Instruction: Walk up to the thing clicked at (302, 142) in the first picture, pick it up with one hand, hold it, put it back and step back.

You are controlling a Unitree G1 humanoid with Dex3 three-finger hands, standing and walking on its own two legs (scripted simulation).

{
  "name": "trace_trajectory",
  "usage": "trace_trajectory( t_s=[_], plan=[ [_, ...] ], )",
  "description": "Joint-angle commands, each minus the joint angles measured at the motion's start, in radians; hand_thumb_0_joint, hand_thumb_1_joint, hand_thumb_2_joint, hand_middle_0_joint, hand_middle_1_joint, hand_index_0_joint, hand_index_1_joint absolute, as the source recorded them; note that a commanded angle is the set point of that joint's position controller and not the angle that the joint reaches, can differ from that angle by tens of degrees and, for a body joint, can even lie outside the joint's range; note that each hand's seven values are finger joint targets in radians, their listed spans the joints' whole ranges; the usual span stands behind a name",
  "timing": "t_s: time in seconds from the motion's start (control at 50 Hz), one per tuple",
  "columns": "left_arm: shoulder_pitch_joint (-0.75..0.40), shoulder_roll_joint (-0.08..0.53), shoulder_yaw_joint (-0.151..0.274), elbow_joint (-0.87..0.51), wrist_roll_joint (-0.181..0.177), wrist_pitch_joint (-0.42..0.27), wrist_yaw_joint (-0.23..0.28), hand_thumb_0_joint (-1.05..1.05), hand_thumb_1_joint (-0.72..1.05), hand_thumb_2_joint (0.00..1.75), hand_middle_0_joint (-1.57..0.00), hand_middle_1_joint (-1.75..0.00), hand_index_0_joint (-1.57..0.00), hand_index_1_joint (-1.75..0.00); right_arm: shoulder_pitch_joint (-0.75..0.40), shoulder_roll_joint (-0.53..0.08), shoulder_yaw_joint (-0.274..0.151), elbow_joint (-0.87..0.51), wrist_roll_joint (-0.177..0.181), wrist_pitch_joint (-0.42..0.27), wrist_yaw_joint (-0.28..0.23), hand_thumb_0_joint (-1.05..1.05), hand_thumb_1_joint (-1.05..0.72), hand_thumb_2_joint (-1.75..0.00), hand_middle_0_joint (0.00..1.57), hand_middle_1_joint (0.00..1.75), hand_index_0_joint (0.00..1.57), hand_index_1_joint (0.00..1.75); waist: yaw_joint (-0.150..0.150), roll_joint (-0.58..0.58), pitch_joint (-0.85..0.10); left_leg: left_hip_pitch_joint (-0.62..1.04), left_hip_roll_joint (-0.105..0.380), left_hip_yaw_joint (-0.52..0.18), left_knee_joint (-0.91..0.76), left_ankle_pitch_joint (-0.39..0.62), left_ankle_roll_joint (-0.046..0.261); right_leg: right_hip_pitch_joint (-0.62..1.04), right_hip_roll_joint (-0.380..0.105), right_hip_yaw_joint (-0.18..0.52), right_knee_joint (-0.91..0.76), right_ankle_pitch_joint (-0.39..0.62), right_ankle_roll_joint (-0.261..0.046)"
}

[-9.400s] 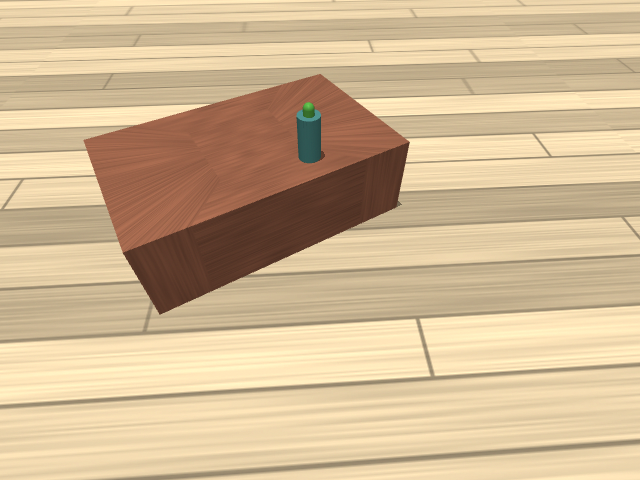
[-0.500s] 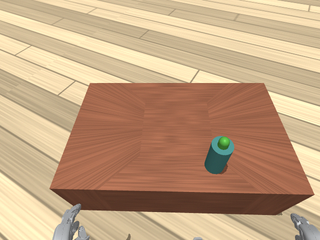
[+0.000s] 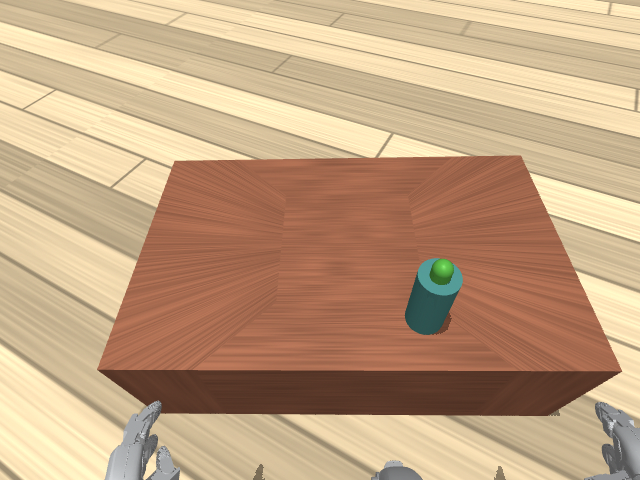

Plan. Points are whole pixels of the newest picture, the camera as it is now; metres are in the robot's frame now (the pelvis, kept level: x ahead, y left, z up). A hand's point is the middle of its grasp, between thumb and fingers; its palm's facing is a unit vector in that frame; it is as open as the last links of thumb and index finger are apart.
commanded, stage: go down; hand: right
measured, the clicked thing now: (433, 293) +0.51 -0.21 -0.24
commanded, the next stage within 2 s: approach in 1.16 s
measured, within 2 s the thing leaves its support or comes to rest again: neither
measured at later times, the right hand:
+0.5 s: hand (607, 327) +0.32 -0.36 -0.01, palm faces +0.24 +0.96 -0.16, open 17.6 cm
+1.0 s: hand (617, 271) +0.39 -0.39 +0.01, palm faces +0.24 +0.97 -0.09, open 17.4 cm
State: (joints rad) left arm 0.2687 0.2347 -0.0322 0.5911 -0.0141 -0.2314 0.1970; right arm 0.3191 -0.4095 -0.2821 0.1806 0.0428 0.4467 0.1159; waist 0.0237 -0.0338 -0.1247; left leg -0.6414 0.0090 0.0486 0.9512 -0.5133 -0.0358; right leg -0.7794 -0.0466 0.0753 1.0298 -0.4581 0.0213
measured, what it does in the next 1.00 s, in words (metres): stands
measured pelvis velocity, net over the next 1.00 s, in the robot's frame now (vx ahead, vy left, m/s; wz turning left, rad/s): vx -0.01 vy -0.01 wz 0.05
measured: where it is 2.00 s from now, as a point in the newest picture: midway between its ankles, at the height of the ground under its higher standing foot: outside the picture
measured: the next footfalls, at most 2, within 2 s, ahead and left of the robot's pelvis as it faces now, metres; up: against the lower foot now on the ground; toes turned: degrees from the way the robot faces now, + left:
none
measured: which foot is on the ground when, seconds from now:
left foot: down 0.00-1.00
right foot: down 0.00-1.00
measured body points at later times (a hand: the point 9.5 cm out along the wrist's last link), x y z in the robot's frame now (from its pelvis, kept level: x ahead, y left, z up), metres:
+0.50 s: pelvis -0.01 +0.00 -0.01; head +0.09 -0.02 +0.43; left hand +0.07 +0.29 -0.10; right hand +0.30 -0.41 +0.00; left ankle -0.02 +0.15 -0.68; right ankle +0.03 -0.13 -0.68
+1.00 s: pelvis -0.01 -0.01 -0.01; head +0.13 -0.05 +0.41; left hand +0.05 +0.28 -0.11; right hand +0.37 -0.44 +0.02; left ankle -0.02 +0.15 -0.68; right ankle +0.03 -0.13 -0.68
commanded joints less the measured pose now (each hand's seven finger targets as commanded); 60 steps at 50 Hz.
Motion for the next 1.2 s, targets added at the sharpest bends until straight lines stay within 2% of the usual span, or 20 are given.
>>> trace_trajectory(
  t_s=[0.0,0.1,0.16,0.22,0.3,0.32,0.36,0.42,0.46,0.5,0.54,0.62,0.66,0.76,0.82,0.88,1.0,1.04,1.14,1.18],
  plan=[
    [-0.024,0.161,0.059,-0.097,0.002,-0.064,0.027,0.0,0.89,0.9,-0.2,-0.3,-0.2,-0.31,-0.262,-0.336,-0.183,-0.146,0.015,-0.116,0.002,0.0,0.61,-0.03,0.03,0.05,0.04,0.05,0.029,-0.097,-0.146,-0.015,-0.022,0.009,-0.143,0.185,0.034,0.213,0.02,-0.024,-0.163,0.16,-0.034],
    [-0.02,0.181,0.059,-0.042,0.003,-0.065,0.029,0.0,0.89,0.9,-0.2,-0.3,-0.2,-0.31,-0.442,-0.389,-0.221,0.057,0.047,-0.192,0.073,0.0,0.6,-0.03,0.04,0.05,0.04,0.05,0.038,-0.102,-0.148,-0.012,-0.02,0.006,-0.147,0.216,0.035,0.209,0.019,-0.024,-0.171,0.181,-0.033],
    [-0.012,0.203,0.068,-0.028,0.007,-0.057,0.018,0.0,0.89,0.9,-0.21,-0.31,-0.2,-0.31,-0.482,-0.397,-0.228,0.254,0.051,-0.226,0.139,0.0,0.57,-0.04,0.04,0.05,0.04,0.05,0.037,-0.093,-0.136,-0.026,-0.019,0.007,-0.141,0.23,0.037,0.188,0.016,-0.024,-0.163,0.201,-0.033],
    [0.019,0.212,0.077,-0.01,0.014,-0.045,0.006,0.0,0.89,0.9,-0.2,-0.3,-0.2,-0.3,-0.532,-0.489,-0.3,0.348,0.052,-0.284,0.193,0.0,0.57,-0.04,0.04,0.05,0.04,0.05,0.007,-0.091,-0.199,0.006,-0.012,-0.001,-0.125,0.322,0.036,0.201,0.016,-0.029,-0.134,0.305,-0.036],
    [0.032,0.219,0.082,-0.013,0.021,-0.024,-0.02,0.0,0.89,0.9,-0.2,-0.3,-0.2,-0.3,-0.602,-0.535,-0.343,0.459,0.059,-0.384,0.25,0.0,0.56,-0.06,0.03,0.06,0.04,0.06,-0.002,-0.079,-0.214,-0.005,-0.02,0.002,-0.096,0.338,0.043,0.18,0.011,-0.024,-0.127,0.341,-0.04],
    [0.046,0.226,0.089,-0.015,0.02,-0.019,-0.026,0.0,0.89,0.9,-0.2,-0.3,-0.2,-0.3,-0.629,-0.583,-0.38,0.45,0.058,-0.416,0.258,0.0,0.57,-0.06,0.03,0.06,0.04,0.06,-0.008,-0.076,-0.255,0.004,-0.021,0.0,-0.089,0.352,0.044,0.193,0.011,-0.024,-0.126,0.357,-0.042],
    [0.054,0.229,0.088,-0.017,0.024,-0.006,-0.034,0.0,0.89,0.9,-0.2,-0.3,-0.2,-0.3,-0.696,-0.611,-0.399,0.475,0.064,-0.472,0.278,0.0,0.57,-0.06,0.03,0.06,0.04,0.06,-0.005,-0.095,-0.273,-0.001,-0.02,-0.007,-0.082,0.359,0.045,0.192,0.012,-0.028,-0.118,0.364,-0.045],
    [0.08,0.231,0.088,-0.01,0.028,0.008,-0.04,0.0,0.9,0.9,-0.2,-0.3,-0.2,-0.3,-0.78,-0.628,-0.406,0.527,0.068,-0.551,0.304,0.0,0.57,-0.05,0.03,0.06,0.04,0.06,0.017,-0.074,-0.306,-0.02,-0.019,-0.02,-0.067,0.396,0.042,0.19,0.012,-0.034,-0.092,0.388,-0.052],
    [0.09,0.248,0.091,-0.003,0.03,0.019,-0.044,0.0,0.9,0.9,-0.2,-0.3,-0.2,-0.3,-0.826,-0.667,-0.424,0.578,0.071,-0.593,0.319,0.0,0.56,-0.05,0.04,0.05,0.04,0.05,0.016,-0.086,-0.297,-0.037,-0.017,-0.028,-0.068,0.352,0.044,0.154,0.014,-0.036,-0.09,0.334,-0.054],
    [0.101,0.26,0.092,0.004,0.031,0.026,-0.048,0.0,0.9,0.9,-0.2,-0.3,-0.2,-0.3,-0.874,-0.659,-0.406,0.631,0.073,-0.626,0.337,0.0,0.53,-0.05,0.04,0.05,0.04,0.05,0.033,-0.091,-0.303,-0.067,-0.02,-0.029,-0.071,0.312,0.047,0.169,0.015,-0.035,-0.095,0.295,-0.054],
    [0.11,0.271,0.087,0.005,0.031,0.033,-0.05,0.0,0.9,0.91,-0.2,-0.3,-0.2,-0.31,-0.945,-0.718,-0.43,0.614,0.077,-0.657,0.348,0.0,0.54,-0.05,0.04,0.05,0.04,0.05,0.03,-0.119,-0.345,-0.082,-0.023,-0.024,-0.07,0.303,0.05,0.203,0.011,-0.03,-0.097,0.299,-0.053],
    [0.127,0.285,0.08,0.023,0.034,0.047,-0.056,0.0,0.91,0.9,-0.2,-0.31,-0.2,-0.3,-0.994,-0.749,-0.425,0.709,0.069,-0.691,0.368,0.0,0.52,-0.04,0.05,0.05,0.05,0.05,0.032,-0.131,-0.32,-0.135,-0.031,-0.01,-0.068,0.252,0.054,0.208,0.008,-0.018,-0.115,0.268,-0.045],
    [0.133,0.283,0.07,0.021,0.036,0.055,-0.061,0.0,0.91,0.9,-0.2,-0.31,-0.2,-0.3,-1.054,-0.822,-0.465,0.686,0.067,-0.712,0.367,0.0,0.54,-0.04,0.05,0.05,0.05,0.05,0.018,-0.154,-0.337,-0.126,-0.029,-0.012,-0.072,0.247,0.056,0.209,0.007,-0.017,-0.114,0.269,-0.046],
    [0.147,0.286,0.062,0.025,0.041,0.072,-0.074,0.0,0.92,0.89,-0.2,-0.31,-0.2,-0.3,-1.041,-0.787,-0.442,0.825,0.065,-0.725,0.38,0.0,0.5,-0.03,0.06,0.04,0.05,0.04,0.028,-0.133,-0.304,-0.151,-0.035,-0.008,-0.067,0.26,0.056,0.192,0.005,-0.015,-0.104,0.295,-0.046],
    [0.15,0.279,0.052,0.013,0.041,0.082,-0.084,0.0,0.92,0.9,-0.19,-0.31,-0.2,-0.3,-1.097,-0.821,-0.455,0.815,0.062,-0.74,0.384,0.0,0.51,-0.03,0.06,0.04,0.05,0.04,0.024,-0.148,-0.337,-0.159,-0.035,-0.009,-0.058,0.273,0.059,0.202,0.001,-0.015,-0.089,0.329,-0.045],
    [0.148,0.287,0.051,0.0,0.04,0.088,-0.093,0.0,0.92,0.89,-0.19,-0.31,-0.2,-0.3,-1.122,-0.805,-0.44,0.83,0.07,-0.753,0.392,0.0,0.5,-0.03,0.06,0.04,0.05,0.04,0.038,-0.145,-0.33,-0.182,-0.038,-0.005,-0.054,0.261,0.058,0.203,-0.001,-0.007,-0.088,0.319,-0.046],
    [0.184,0.308,0.053,0.022,0.042,0.104,-0.1,0.0,0.92,0.9,-0.19,-0.31,-0.19,-0.3,-1.159,-0.857,-0.468,0.827,0.075,-0.778,0.401,0.0,0.5,-0.04,0.06,0.04,0.05,0.04,0.036,-0.17,-0.433,-0.2,-0.038,-0.003,-0.023,0.315,0.055,0.262,-0.006,-0.003,-0.043,0.44,-0.039],
    [0.176,0.294,0.041,0.018,0.042,0.108,-0.105,0.0,0.92,0.9,-0.19,-0.31,-0.2,-0.3,-1.21,-0.874,-0.472,0.804,0.074,-0.79,0.4,0.0,0.5,-0.03,0.06,0.04,0.05,0.04,0.038,-0.196,-0.423,-0.214,-0.04,-0.001,-0.025,0.301,0.055,0.266,-0.008,0.002,-0.046,0.444,-0.036],
    [0.19,0.301,0.042,0.021,0.04,0.123,-0.115,0.0,0.92,0.9,-0.19,-0.31,-0.19,-0.3,-1.175,-0.889,-0.496,0.819,0.074,-0.785,0.395,0.0,0.53,-0.03,0.06,0.04,0.05,0.04,0.026,-0.186,-0.423,-0.186,-0.038,0.0,-0.029,0.332,0.057,0.25,-0.004,-0.002,-0.042,0.458,-0.042],
    [0.194,0.306,0.047,0.023,0.039,0.13,-0.119,0.0,0.92,0.9,-0.19,-0.31,-0.19,-0.3,-1.175,-0.886,-0.49,0.843,0.069,-0.78,0.397,0.0,0.52,-0.04,0.06,0.04,0.05,0.04,0.037,-0.182,-0.421,-0.193,-0.041,0.002,-0.028,0.345,0.056,0.257,-0.006,-0.002,-0.037,0.48,-0.041]
  ],
)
